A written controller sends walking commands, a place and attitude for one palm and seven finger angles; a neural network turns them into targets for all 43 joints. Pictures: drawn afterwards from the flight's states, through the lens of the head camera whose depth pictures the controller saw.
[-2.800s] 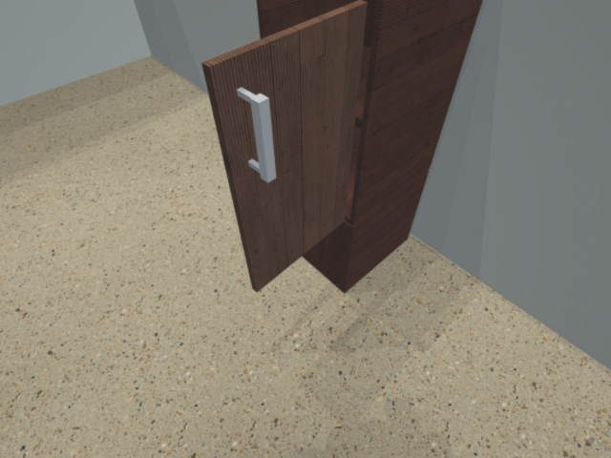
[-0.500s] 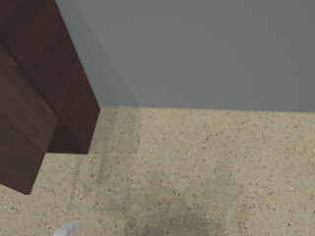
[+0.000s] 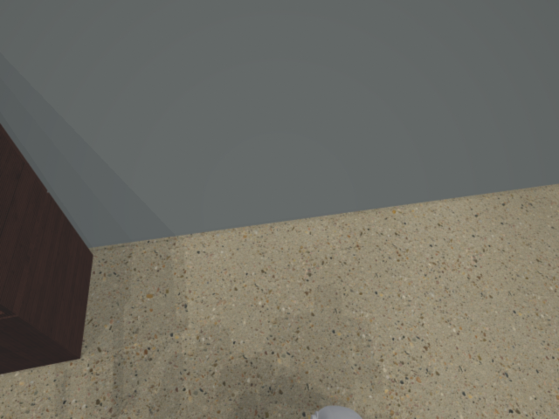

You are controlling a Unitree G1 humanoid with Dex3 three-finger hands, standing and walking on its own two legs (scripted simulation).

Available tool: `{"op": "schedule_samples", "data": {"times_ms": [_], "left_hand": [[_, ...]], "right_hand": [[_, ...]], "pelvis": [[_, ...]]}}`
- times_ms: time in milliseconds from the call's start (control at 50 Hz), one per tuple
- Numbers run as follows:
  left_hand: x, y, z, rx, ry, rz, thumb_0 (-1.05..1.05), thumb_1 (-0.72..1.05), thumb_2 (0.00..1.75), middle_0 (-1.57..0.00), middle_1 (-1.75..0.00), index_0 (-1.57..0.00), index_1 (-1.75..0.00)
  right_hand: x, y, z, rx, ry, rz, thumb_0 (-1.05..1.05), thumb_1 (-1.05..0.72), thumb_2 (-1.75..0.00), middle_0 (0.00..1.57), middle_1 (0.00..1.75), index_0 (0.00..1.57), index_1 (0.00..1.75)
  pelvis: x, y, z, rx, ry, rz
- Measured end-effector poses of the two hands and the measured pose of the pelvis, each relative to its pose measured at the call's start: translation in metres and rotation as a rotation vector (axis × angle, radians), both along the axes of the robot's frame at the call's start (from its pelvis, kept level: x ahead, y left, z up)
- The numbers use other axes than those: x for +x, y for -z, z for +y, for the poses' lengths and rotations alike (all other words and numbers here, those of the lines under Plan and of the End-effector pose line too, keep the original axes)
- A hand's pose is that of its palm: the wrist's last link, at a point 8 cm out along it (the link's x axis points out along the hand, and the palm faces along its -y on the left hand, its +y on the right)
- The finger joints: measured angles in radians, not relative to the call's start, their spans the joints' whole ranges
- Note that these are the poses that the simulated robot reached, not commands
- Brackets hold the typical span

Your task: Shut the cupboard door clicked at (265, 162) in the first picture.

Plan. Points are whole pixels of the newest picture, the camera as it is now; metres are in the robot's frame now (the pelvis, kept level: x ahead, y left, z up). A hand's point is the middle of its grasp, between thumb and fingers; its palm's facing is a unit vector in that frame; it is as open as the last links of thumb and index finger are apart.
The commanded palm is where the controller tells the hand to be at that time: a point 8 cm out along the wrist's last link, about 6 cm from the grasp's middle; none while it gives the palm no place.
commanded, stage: walk to a spot facing it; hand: left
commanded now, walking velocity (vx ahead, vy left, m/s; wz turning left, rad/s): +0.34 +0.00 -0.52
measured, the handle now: out of the picture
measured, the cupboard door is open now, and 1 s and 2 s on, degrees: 93 93 93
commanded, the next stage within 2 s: turn to face it in 0.84 s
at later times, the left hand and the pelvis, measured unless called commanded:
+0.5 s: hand (253, 296) +0.35 +0.06 -0.17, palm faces -0.26 -0.94 -0.21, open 7.4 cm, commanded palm none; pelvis +0.21 -0.09 -0.01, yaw -14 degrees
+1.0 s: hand (267, 286) +0.38 +0.04 -0.18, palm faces -0.18 -0.98 -0.13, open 7.4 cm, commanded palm none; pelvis +0.48 -0.12 -0.02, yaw -17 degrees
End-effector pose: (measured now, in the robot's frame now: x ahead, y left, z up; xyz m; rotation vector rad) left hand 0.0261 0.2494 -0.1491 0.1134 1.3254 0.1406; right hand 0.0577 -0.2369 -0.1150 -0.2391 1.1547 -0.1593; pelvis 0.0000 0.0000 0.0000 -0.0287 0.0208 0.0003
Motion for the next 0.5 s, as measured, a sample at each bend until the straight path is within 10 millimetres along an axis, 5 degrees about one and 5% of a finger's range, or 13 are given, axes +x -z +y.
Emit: {"op": "schedule_samples", "data": {"times_ms": [140,240,320,400,500], "left_hand": [[0.138,-0.014,-0.013,-0.006,0.149,-0.138,0.01,0.91,0.90,-0.20,-0.30,-0.19,-0.30],[0.237,-0.015,-0.055,-0.019,0.283,-0.199,0.01,0.91,0.90,-0.19,-0.30,-0.19,-0.30],[0.310,-0.012,-0.099,-0.021,0.364,-0.265,0.01,0.91,0.90,-0.20,-0.30,-0.19,-0.30],[0.344,-0.006,-0.125,0.000,0.357,-0.310,0.01,0.91,0.90,-0.20,-0.30,-0.19,-0.30],[0.334,-0.013,-0.136,0.032,0.334,-0.157,0.00,0.91,0.90,-0.20,-0.30,-0.20,-0.30]], "right_hand": [[-0.065,0.005,0.017,0.044,0.191,0.244,0.00,-0.91,-0.90,0.20,0.30,0.20,0.30],[-0.099,0.011,0.030,0.103,0.322,0.415,0.00,-0.91,-0.90,0.20,0.30,0.20,0.30],[-0.105,0.020,0.033,0.162,0.399,0.536,0.00,-0.91,-0.90,0.20,0.30,0.20,0.30],[-0.067,0.035,0.010,0.202,0.441,0.550,0.01,-0.91,-0.90,0.20,0.30,0.20,0.30],[0.051,0.036,-0.043,0.171,0.415,0.319,0.01,-0.91,-0.90,0.20,0.30,0.20,0.30]], "pelvis": [[0.051,-0.005,0.000,0.003,0.091,0.006],[0.094,0.003,-0.012,0.021,0.145,0.004],[0.136,0.017,-0.036,0.028,0.177,-0.003],[0.172,0.027,-0.064,0.054,0.209,-0.028],[0.209,0.006,-0.085,0.055,0.237,-0.015]]}}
